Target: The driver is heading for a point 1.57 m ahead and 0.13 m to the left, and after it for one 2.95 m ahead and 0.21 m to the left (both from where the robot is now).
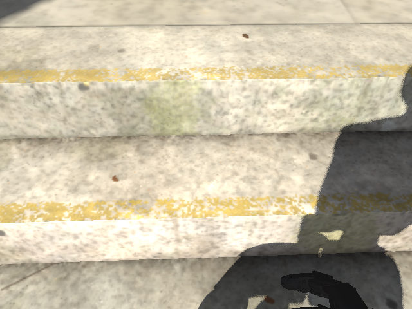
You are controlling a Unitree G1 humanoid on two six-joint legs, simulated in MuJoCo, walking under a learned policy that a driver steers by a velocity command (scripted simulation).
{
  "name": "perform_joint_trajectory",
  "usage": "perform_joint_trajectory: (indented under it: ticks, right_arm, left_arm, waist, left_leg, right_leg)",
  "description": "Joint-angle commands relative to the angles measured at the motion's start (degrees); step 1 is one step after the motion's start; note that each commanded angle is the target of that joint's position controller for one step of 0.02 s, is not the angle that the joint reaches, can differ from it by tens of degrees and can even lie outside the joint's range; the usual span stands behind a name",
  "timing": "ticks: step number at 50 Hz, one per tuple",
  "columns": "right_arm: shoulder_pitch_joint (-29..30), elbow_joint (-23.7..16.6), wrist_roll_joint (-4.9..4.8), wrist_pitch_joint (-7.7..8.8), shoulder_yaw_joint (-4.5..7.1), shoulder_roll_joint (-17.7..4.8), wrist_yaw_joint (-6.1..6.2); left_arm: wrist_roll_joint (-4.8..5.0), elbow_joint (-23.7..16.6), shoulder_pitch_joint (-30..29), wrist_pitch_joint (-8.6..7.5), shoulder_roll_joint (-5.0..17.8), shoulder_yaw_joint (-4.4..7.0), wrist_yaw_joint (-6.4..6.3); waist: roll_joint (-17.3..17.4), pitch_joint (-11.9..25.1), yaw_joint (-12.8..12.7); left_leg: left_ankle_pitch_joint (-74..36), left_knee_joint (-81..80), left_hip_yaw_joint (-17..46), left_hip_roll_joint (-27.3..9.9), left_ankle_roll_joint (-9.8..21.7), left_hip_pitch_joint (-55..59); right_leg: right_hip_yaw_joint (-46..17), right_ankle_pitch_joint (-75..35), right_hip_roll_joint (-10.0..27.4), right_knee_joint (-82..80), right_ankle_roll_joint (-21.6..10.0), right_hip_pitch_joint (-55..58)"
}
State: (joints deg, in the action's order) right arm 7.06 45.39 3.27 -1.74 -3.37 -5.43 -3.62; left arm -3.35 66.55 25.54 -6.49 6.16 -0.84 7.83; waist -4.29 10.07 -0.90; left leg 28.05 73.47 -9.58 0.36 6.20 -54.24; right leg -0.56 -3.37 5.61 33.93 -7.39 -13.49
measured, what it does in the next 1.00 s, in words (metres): climbs: right foot 0.18 m higher, then left foot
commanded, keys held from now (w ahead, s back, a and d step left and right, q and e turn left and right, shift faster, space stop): w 0.24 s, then no key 0.76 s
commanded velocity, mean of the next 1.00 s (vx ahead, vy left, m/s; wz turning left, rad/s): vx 0.23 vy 0.00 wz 0.00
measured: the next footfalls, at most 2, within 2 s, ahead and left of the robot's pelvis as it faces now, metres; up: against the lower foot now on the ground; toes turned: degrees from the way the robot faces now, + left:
right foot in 0.46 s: +0.42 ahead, -0.13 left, +0.18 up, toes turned -6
left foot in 0.92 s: +0.42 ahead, +0.10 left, +0.18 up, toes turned +2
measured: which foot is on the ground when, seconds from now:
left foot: down 0.00-0.50, up 0.52-0.90, down 0.92-1.00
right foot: up 0.00-0.44, down 0.46-1.00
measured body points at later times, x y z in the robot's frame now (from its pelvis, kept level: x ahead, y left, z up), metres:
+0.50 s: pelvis +0.24 -0.03 +0.16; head +0.24 -0.03 +0.61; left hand +0.52 +0.10 +0.09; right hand +0.16 -0.18 +0.00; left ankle +0.10 +0.09 -0.59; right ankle +0.38 -0.12 -0.43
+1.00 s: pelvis +0.34 -0.04 +0.29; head +0.34 -0.03 +0.74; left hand +0.55 +0.16 +0.19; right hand +0.41 -0.28 +0.15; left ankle +0.38 +0.10 -0.43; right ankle +0.38 -0.12 -0.43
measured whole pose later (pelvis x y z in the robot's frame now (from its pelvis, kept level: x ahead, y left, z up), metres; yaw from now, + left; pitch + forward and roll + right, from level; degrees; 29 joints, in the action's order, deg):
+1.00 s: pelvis +0.34 -0.04 +0.29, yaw +1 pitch +1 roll -2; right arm -12.4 57.8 0.2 3.8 2.1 -11.0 -2.3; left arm -0.3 52.3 0.8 -6.7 10.5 0.8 6.8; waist 0.7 2.6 3.3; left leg 20.4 41.6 1.1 -3.8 -1.5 -24.4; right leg 8.2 17.2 -1.3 38.6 -3.6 -22.8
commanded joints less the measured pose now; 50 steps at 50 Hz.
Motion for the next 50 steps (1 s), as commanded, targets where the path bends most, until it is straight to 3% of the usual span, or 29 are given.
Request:
perform_joint_trajectory:
  ticks: [1, 2, 3, 5, 7, 9, 10, 12, 15, 17, 19, 20, 22, 24, 25, 26, 27, 28, 29, 30, 33, 35, 38, 40, 43, 45, 47, 48, 50]
  right_arm:
    - [-33.84, 9.29, 1.84, 1.14, 5.47, -15.95, 2.14]
    - [-31.81, 12.55, 0.51, 2.26, 5.4, -13.21, 1.57]
    - [-28.01, 14.62, 0.11, 3.24, 4.89, -8.8, 0.96]
    - [-17.72, 15.56, -0.87, 3.93, 3.28, -2.67, 0.55]
    - [-16.41, 16.47, 0.79, 4.66, 2.45, -0.07, 0.11]
    - [-15.8, 14.96, 1.11, 5.19, 2.87, -1.18, -0.3]
    - [-21.05, 16.43, 2.38, 5.17, 2.89, -2.09, -0.06]
    - [-29.75, 20.23, 3.93, 4.87, 1.96, -0.98, 0.07]
    - [-34.49, 22.27, 5.1, 5.89, 1.04, -0.28, -0.11]
    - [-38.62, 21.39, 4.11, 7.32, 0.86, -2.29, -0.26]
    - [-42.59, 21.45, 1.24, 7.37, 0.52, -3.08, -2.01]
    - [-38.88, 19.34, -0.73, 8.02, 0.71, -5.51, -2.64]
    - [-39.56, 19.15, -2.01, 10.15, 2.42, -12.11, -2.59]
    - [-38.36, 19.56, -3.22, 10.4, 4.4, -14.61, -3.35]
    - [-45.86, 18.8, -0.38, 10.27, 4.24, -10.5, -3.36]
    - [-41.37, 17.51, -1.25, 9.5, 4.71, -10.44, -3.65]
    - [-35.6, 16.31, -1.53, 8.37, 4.4, -5.0, -4.54]
    - [-33.42, 17.31, -2.9, 7.12, 5.66, -5.13, -4.14]
    - [-32.33, 17.32, -3.31, 6.73, 7.03, -7.16, -2.76]
    - [-29.37, 15.92, -3.06, 7.03, 7.01, -6.27, -1.61]
    - [-28.51, 17.13, -1.86, 5.89, 5.43, -2.08, 0.19]
    - [-29.48, 17.43, -2.02, 4.95, 5.76, -4.61, 1.05]
    - [-25.14, 16.48, -2.0, 4.58, 6.08, -7.15, 0.15]
    - [-29.47, 17.74, -0.5, 4.76, 7.37, -10.67, -1.05]
    - [-22.2, 13.01, -0.37, 5.91, 6.9, -10.17, -1.04]
    - [-22.33, 10.7, -1.47, 5.85, 6.7, -10.08, 0.8]
    - [-19.75, 9.54, -2.73, 6.19, 6.06, -10.15, 2.21]
    - [-15.05, 7.72, -3.62, 6.41, 5.99, -12.5, 2.21]
    - [-12.04, 7.36, -4.1, 7.0, 5.57, -9.04, 1.16]
  left_arm:
    - [1.52, -0.5, -1.15, 1.76, 5.91, 3.01, 0.83]
    - [2.68, -2.68, -6.25, 1.5, 5.04, 3.24, -0.58]
    - [2.57, -4.86, -8.96, 0.99, 3.97, 2.83, -1.87]
    - [2.92, -6.63, -8.79, 1.62, 0.69, 1.72, -3.65]
    - [2.07, -7.67, -8.56, 2.68, 0.11, 1.05, -3.8]
    - [2.31, -8.84, -12.09, 3.09, 1.71, 0.96, -3.15]
    - [2.36, -7.98, -12.56, 3.31, 1.54, 0.53, -2.23]
    - [1.44, -12.1, -21.44, 3.66, 1.37, -0.89, -3.08]
    - [2.72, -18.76, -29.85, 4.11, 0.78, -2.54, -4.82]
    - [2.25, -22.8, -38.08, 6.02, 4.17, -2.13, -6.46]
    - [0.69, -26.05, -48.52, 9.3, 2.04, -3.06, -5.27]
    - [0.29, -23.54, -40.18, 9.77, -0.7, -3.3, -3.47]
    - [1.18, -24.76, -39.83, 9.5, 1.36, -2.37, -2.04]
    - [0.88, -21.53, -30.63, 7.98, 4.14, -1.19, -3.13]
    - [2.54, -18.75, -25.38, 7.97, 5.97, -1.53, -3.75]
    - [0.86, -17.42, -18.71, 8.77, 8.11, -0.33, -4.39]
    - [-1.13, -14.63, -12.58, 8.63, 11.21, 0.98, -5.21]
    - [-2.33, -13.87, -7.14, 7.49, 14.3, 3.0, -5.87]
    - [-2.39, -12.18, -7.99, 5.47, 15.11, 3.56, -6.96]
    - [-1.23, -10.51, -13.5, 3.93, 12.67, 3.41, -6.75]
    - [1.9, -10.52, -28.3, 2.44, 2.0, 0.61, -5.37]
    - [0.54, -13.08, -31.46, 2.37, -0.41, -0.73, -4.15]
    - [1.37, -16.8, -31.73, 1.25, 3.87, 0.22, -2.7]
    - [2.04, -20.45, -36.27, -0.22, 7.0, 0.53, -2.57]
    - [2.61, -19.6, -30.32, -0.95, 8.66, 1.83, -2.83]
    - [3.69, -16.86, -27.02, -1.16, 5.43, 1.07, -1.48]
    - [5.05, -14.13, -19.23, -0.48, 3.37, 0.75, 0.55]
    - [3.66, -13.12, -11.56, -0.14, 6.12, 2.24, 0.04]
    - [1.82, -15.44, -19.37, -0.39, 9.48, 2.62, -1.43]
  waist:
    - [18.5, 2.51, 13.36]
    - [17.58, -4.05, 9.84]
    - [8.09, -4.39, 6.76]
    - [1.06, -3.76, 0.4]
    - [2.33, -3.43, -3.88]
    - [2.91, -4.35, -4.07]
    - [9.71, -5.42, -1.96]
    - [5.66, -9.12, 0.16]
    - [5.38, -6.59, 0.26]
    - [6.6, -3.58, 3.39]
    - [10.13, -7.15, 6.17]
    - [14.45, -7.35, 2.14]
    - [13.86, -3.78, -0.49]
    - [15.8, 2.49, -3.67]
    - [5.76, 15.28, 0.72]
    - [3.01, 14.13, -4.13]
    - [-3.55, 9.26, -7.03]
    - [-9.38, 8.44, -10.0]
    - [-6.34, 5.72, -8.52]
    - [-1.91, 0.12, -4.46]
    - [8.16, -3.26, 4.38]
    - [9.71, 1.21, 6.71]
    - [4.8, 1.76, 7.56]
    - [1.16, -0.98, 10.6]
    - [3.8, -6.22, 4.94]
    - [1.54, -7.61, 5.99]
    - [3.09, -7.38, 3.0]
    - [6.58, -4.5, -3.83]
    - [6.71, -5.32, -0.82]
  left_leg:
    - [24.38, -51.57, 60.99, -14.81, 12.46, 38.73]
    - [20.1, -49.51, 54.7, -13.98, 10.16, 34.68]
    - [9.32, -48.54, 48.11, -12.88, 7.42, 34.86]
    - [-10.81, -47.65, 35.46, -13.03, 3.45, 31.59]
    - [-20.04, -48.71, 22.64, -10.05, 1.31, 30.33]
    - [-18.12, -52.9, 12.45, -6.52, 2.14, 25.73]
    - [-17.63, -55.74, 13.75, -6.75, 6.07, 27.28]
    - [-9.42, -56.82, 19.34, -10.8, 7.63, 34.62]
    - [-20.14, -58.52, 15.0, -11.35, 5.36, 42.27]
    - [-27.89, -62.23, 12.13, -10.55, 5.65, 40.56]
    - [-31.37, -70.61, 12.77, -14.85, 7.96, 34.7]
    - [-45.3, -68.67, 8.42, -14.72, 8.39, 32.63]
    - [-90.15, -62.4, 7.59, -15.55, 9.25, 42.0]
    - [-106.59, -52.82, 6.48, -14.87, 4.41, 54.61]
    - [-97.17, -44.32, 9.02, -11.76, 1.52, 40.47]
    - [-78.19, -37.62, 10.22, -6.61, 1.6, 32.74]
    - [-42.4, -27.6, 12.46, -1.41, 0.82, 18.53]
    - [-21.03, 5.36, 20.94, 0.36, -2.44, 13.16]
    - [-22.73, 20.88, 28.44, 1.76, -2.19, 8.35]
    - [-23.43, 27.04, 28.18, 2.01, -1.76, 4.53]
    - [-22.98, 28.67, 26.4, 0.3, 0.86, 2.36]
    - [-26.91, 21.32, 26.1, -1.1, -1.94, 4.47]
    - [-18.93, 10.83, 18.17, -4.1, -8.64, 10.57]
    - [-20.39, 5.32, 11.62, -5.08, -10.96, 26.88]
    - [-15.32, -13.33, 11.93, -6.53, -13.75, 28.13]
    - [-15.98, -29.31, 13.11, -7.57, -13.61, 29.16]
    - [-23.46, -42.97, 11.63, -5.9, -9.46, 31.2]
    - [-27.25, -41.31, 11.77, -3.98, -5.38, 31.34]
    - [-14.16, -42.89, 11.2, -3.27, -2.99, 25.44]
  right_leg:
    - [-17.9, -4.46, -7.99, 61.21, -2.02, -39.92]
    - [-18.77, -4.16, -9.7, 74.06, -3.8, -48.25]
    - [-20.4, -4.8, -11.85, 79.41, -6.57, -51.85]
    - [-20.22, -3.79, -10.18, 81.33, -8.87, -54.83]
    - [-15.83, -2.89, -6.99, 80.43, -8.25, -57.2]
    - [-8.72, -1.37, -4.95, 76.54, -6.53, -54.92]
    - [-4.01, 5.1, -6.02, 92.9, -6.21, -58.59]
    - [-7.81, 7.62, -5.88, 98.54, -9.82, -73.89]
    - [-3.83, 6.93, -1.13, 88.34, -11.01, -77.26]
    - [2.86, 2.78, 2.22, 69.31, -4.51, -67.75]
    - [8.2, 21.99, 1.09, 56.62, -2.56, -56.64]
    - [11.19, 21.54, -0.6, 55.78, -1.73, -45.95]
    - [12.94, 20.6, -5.82, 43.4, -1.48, -36.92]
    - [7.89, 12.85, -7.31, 28.14, -4.3, -26.35]
    - [-4.45, -2.46, -2.88, 32.22, -8.59, -5.36]
    - [-14.24, 13.62, -1.09, 19.07, -8.4, -1.1]
    - [-26.28, 26.65, 4.05, 3.25, -9.99, 3.48]
    - [-42.73, 33.85, 10.93, -8.63, -13.34, -1.94]
    - [-43.18, 39.26, 10.39, -9.76, -11.28, -5.86]
    - [-36.02, 39.56, 8.59, -8.75, -8.24, -11.26]
    - [-19.58, 23.73, 5.21, -9.31, -3.71, -20.37]
    - [-9.62, 10.47, 2.78, -8.3, -1.22, -19.75]
    - [1.22, 5.97, -0.36, -11.73, 3.45, -17.63]
    - [7.77, 8.31, -4.28, -14.86, 4.45, -25.98]
    - [1.95, 14.18, 0.6, -12.27, 0.42, -16.74]
    - [-5.22, 11.68, 6.36, -7.74, -3.25, -9.68]
    - [-5.28, 9.71, 4.13, -3.48, -0.51, -3.92]
    - [-1.38, 9.81, -0.03, -2.89, 0.85, -0.58]
    - [3.93, 15.94, -2.26, -3.91, 2.71, 1.02]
